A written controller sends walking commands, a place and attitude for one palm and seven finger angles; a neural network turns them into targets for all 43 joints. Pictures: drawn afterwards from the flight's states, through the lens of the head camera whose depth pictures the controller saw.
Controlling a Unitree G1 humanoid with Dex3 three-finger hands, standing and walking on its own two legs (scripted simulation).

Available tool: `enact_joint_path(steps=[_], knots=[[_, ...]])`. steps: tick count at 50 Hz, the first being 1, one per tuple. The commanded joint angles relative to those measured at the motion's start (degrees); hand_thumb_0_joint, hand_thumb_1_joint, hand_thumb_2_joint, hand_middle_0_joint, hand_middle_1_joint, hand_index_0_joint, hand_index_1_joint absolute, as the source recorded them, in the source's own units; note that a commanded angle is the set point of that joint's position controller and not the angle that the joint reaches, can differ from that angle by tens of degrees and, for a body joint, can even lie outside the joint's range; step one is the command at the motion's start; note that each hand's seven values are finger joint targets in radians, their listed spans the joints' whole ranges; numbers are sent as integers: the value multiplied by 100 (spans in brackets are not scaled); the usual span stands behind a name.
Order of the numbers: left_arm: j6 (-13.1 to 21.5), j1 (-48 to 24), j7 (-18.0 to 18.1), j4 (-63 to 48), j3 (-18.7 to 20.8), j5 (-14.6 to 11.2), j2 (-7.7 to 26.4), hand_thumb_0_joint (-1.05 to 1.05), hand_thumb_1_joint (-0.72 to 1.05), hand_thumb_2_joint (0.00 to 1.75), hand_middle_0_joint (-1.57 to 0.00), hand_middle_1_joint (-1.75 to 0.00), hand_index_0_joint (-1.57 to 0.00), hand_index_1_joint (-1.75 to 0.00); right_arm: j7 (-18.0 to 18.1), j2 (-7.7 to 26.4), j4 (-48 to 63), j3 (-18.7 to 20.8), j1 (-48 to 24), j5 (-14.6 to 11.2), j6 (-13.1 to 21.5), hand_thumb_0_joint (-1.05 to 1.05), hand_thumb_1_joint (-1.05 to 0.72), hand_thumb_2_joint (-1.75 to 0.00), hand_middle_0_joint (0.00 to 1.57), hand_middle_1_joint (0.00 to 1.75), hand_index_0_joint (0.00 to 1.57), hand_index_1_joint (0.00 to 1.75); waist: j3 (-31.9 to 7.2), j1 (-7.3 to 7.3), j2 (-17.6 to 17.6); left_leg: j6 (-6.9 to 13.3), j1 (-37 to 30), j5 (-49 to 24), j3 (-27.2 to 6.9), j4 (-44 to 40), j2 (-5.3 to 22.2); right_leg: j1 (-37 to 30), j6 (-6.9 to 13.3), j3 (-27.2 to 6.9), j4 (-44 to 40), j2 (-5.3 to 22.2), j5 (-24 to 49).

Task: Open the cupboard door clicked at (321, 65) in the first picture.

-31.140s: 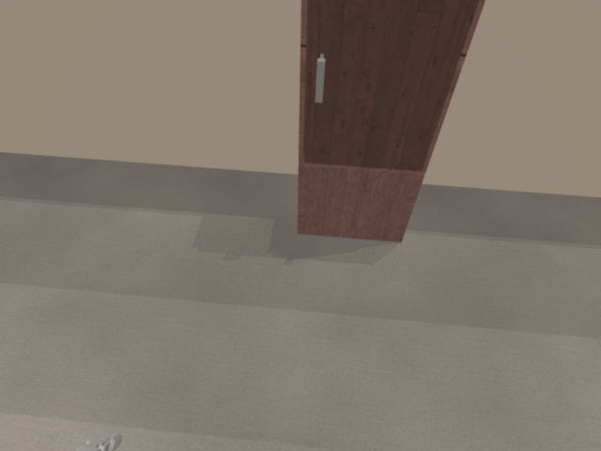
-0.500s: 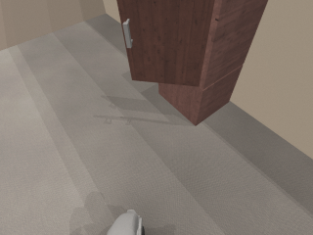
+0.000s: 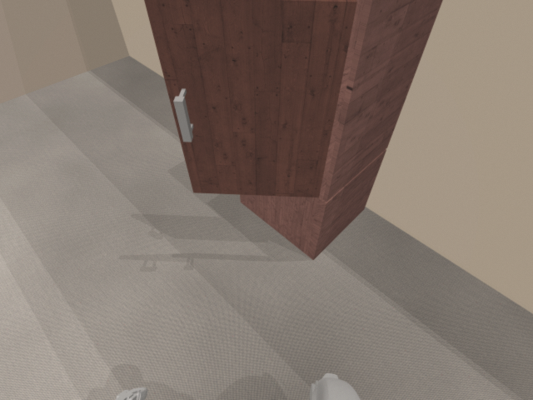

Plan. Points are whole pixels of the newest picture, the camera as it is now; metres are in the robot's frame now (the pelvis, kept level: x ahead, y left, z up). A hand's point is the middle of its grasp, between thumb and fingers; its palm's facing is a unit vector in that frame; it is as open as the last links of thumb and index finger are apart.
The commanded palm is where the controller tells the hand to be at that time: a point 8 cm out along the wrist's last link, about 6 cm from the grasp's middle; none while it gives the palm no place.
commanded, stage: take the last steps up to it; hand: left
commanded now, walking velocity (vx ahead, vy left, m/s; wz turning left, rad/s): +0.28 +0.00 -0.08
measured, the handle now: (185, 115) +0.75 +0.25 -0.02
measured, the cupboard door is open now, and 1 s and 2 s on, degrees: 42 42 42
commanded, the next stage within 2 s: come to a stop and stand still in 0.28 s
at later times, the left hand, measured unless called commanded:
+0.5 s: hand (190, 390) +0.17 +0.15 -0.17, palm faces +0.04 -0.98 -0.18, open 7.2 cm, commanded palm none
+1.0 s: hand (189, 368) +0.20 +0.15 -0.17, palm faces -0.03 -0.95 -0.30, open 7.3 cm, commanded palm none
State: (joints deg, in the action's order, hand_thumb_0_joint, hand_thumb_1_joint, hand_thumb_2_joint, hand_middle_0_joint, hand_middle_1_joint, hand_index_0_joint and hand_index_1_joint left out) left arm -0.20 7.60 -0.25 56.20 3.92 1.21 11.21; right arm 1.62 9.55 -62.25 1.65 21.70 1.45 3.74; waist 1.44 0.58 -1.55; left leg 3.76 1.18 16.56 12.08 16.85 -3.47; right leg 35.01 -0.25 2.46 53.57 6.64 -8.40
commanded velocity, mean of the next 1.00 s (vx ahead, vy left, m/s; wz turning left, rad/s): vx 0.01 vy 0.00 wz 0.00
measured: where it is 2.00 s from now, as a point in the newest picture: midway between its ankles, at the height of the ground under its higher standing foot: outside the picture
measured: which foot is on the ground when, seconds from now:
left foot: down 0.00-0.16, up 0.18-0.52, down 0.54-0.98, up 1.00-1.00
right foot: up 0.00-0.12, down 0.14-0.60, up 0.62-0.94, down 0.96-1.00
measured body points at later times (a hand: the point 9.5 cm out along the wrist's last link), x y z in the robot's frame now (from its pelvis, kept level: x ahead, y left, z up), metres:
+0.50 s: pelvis +0.17 -0.02 +0.00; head +0.19 -0.02 +0.45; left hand +0.17 +0.20 -0.16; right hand +0.23 -0.26 -0.15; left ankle +0.24 +0.10 -0.72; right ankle +0.13 -0.12 -0.74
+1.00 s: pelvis +0.14 -0.05 -0.01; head +0.17 -0.07 +0.44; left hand +0.21 +0.20 -0.15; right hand +0.17 -0.30 -0.18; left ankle +0.24 +0.09 -0.73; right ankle +0.10 -0.16 -0.74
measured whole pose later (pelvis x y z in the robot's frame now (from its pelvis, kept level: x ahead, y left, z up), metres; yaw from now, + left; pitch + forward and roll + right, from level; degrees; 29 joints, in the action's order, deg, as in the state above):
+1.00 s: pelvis +0.14 -0.05 -0.01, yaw -4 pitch +0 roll +1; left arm -1.5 12.7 1.7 57.5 3.0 1.3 11.4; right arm 1.3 11.7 -59.5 3.9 11.0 1.3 -3.7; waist 2.9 0.7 1.8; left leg -1.4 24.7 18.1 3.1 35.0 3.3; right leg 12.6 0.1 2.6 33.9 2.4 -21.7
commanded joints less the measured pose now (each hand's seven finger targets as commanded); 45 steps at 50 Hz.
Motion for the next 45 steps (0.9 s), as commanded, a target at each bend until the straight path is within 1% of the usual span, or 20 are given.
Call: enact_joint_path(steps=[1,4,6,7,8,9,10,12,14,19,23,25,27,29,31,35,38,40,43,45], knots=[[123,-336,-82,-454,-99,1,-11,0,90,90,-20,-30,-20,-30,11,603,-13,67,641,50,86,0,-90,-90,20,30,20,30,584,118,426,535,-145,-3349,-861,-374,1969,32,162,199,-1084,-75,-159],[195,-58,-66,-424,-93,-3,101,0,90,90,-20,-30,-20,-30,6,716,-116,75,692,55,32,0,-90,-90,20,30,20,30,294,0,422,462,-176,-4161,-770,316,1940,-942,336,450,-1707,-399,-578],[295,1145,-39,-46,-5,11,313,0,90,90,-20,-30,-20,-30,-3,757,-125,74,496,-21,21,0,-90,-90,20,30,20,30,-356,-556,237,170,315,-4231,-539,1698,1546,-2780,464,466,-2400,-579,109],[369,1988,17,219,127,37,749,0,90,90,-20,-30,-20,-30,-44,616,-23,80,418,-110,38,0,-90,-90,20,30,20,30,-956,-843,-345,-86,1547,-2864,-257,3010,1077,-4372,838,-675,-2403,348,1122],[370,2497,66,354,244,-21,1265,0,90,90,-20,-30,-20,-30,-69,437,119,68,579,-153,50,0,-90,-90,20,30,20,30,-1413,-817,-1414,-382,2863,1495,-183,4853,216,-5382,1652,-2797,-2990,1897,2624],[368,2247,119,344,211,-84,1199,0,90,90,-20,-30,-20,-30,-46,524,185,79,139,-144,1,0,-90,-90,20,30,20,30,-1117,-821,-710,-316,3216,1781,-1011,5598,418,-4934,1796,-2638,-3215,1981,2908],[386,1807,150,277,139,-74,931,0,90,90,-20,-30,-20,-30,-63,403,201,92,-238,-141,-22,0,-90,-90,20,30,20,30,-647,-679,-687,-312,3351,1312,-1228,5684,654,-4254,1596,-2264,-3266,1646,2972],[408,1234,165,161,-5,-95,507,0,90,90,-20,-30,-20,-30,-73,120,164,71,-205,-85,-131,0,-90,-90,20,30,20,30,-170,-261,-78,-375,3038,635,-1305,5270,894,-3116,1200,-1271,-3576,1279,2524],[456,1003,180,175,-77,-59,275,0,90,90,-20,-30,-20,-30,-107,-88,4,55,128,-44,-242,0,-90,-90,20,30,20,30,-146,8,-246,-466,2566,315,-1155,4629,913,-2576,948,-565,-3809,950,2287],[485,1032,138,310,-62,-8,237,0,90,90,-20,-30,-20,-30,-157,-194,83,66,-153,-54,-291,0,-90,-90,20,30,20,30,-58,10,-555,-602,2298,38,-840,2980,769,-2520,986,-298,-3958,756,1893],[379,1047,187,470,-121,-14,304,0,90,90,-20,-30,-20,-30,-86,-91,113,-4,-512,-74,-267,0,-90,-90,20,30,20,30,-175,-42,-619,-650,1477,-410,-832,1618,502,-2608,772,-252,-3244,595,3051],[291,990,225,505,-142,-71,381,0,90,90,-20,-30,-20,-30,-54,200,45,21,-364,-82,-259,0,-90,-90,20,30,20,30,-258,81,-344,-568,673,-2123,-953,852,664,-2317,427,-50,-2769,346,2432],[169,1318,301,494,-206,-114,114,0,90,90,-20,-30,-20,-30,41,735,121,104,-333,-84,-236,0,-90,-90,20,30,20,30,-468,-8,612,-11,170,-4871,-1741,1091,1702,-1923,41,98,-2533,-97,256],[13,1418,331,466,-228,-50,57,0,90,90,-20,-30,-20,-30,100,858,203,149,-608,-85,-352,0,-90,-90,20,30,20,30,124,-73,869,307,755,-4471,-1843,791,1980,-1868,-29,68,-2305,-284,-1366],[-119,1366,282,438,-162,-73,218,0,90,90,-20,-30,-20,-30,179,899,269,167,-686,-73,-395,0,-90,-90,20,30,20,30,29,-26,1646,566,915,-4513,-2157,326,2168,-1849,-76,78,-1231,-333,-2176],[-246,1232,251,199,-10,-51,321,0,90,90,-20,-30,-20,-30,257,1102,518,285,-853,-27,-468,0,-90,-90,20,30,20,30,-607,6,1042,955,636,-4648,-2200,551,2488,-1258,-70,-382,523,-425,-2601],[-274,1074,209,31,32,-34,226,0,90,90,-20,-30,-20,-30,244,1091,628,328,-989,-7,-468,0,-90,-90,20,30,20,30,-774,-14,559,906,672,-3745,-2096,529,2422,-1066,-123,-369,765,-483,-2327],[-287,1052,180,-61,44,-26,176,0,90,90,-20,-30,-20,-30,202,1111,655,355,-1056,6,-462,0,-90,-90,20,30,20,30,-842,-16,852,768,764,-2800,-1989,346,2294,-1142,-161,-279,453,-467,-2176],[-235,1076,130,-102,10,-6,110,0,90,90,-20,-30,-20,-30,125,1079,648,362,-1112,49,-479,0,-90,-90,20,30,20,30,-715,-9,1114,592,1196,-1141,-2059,153,2177,-1754,-78,-44,-842,-443,-2136],[-178,1546,121,121,5,-27,80,0,90,90,-20,-30,-20,-30,57,1063,649,385,-1198,37,-533,0,-90,-90,20,30,20,30,-729,-231,913,216,1817,271,-1861,222,1797,-2796,-47,218,-2282,-568,-1298]])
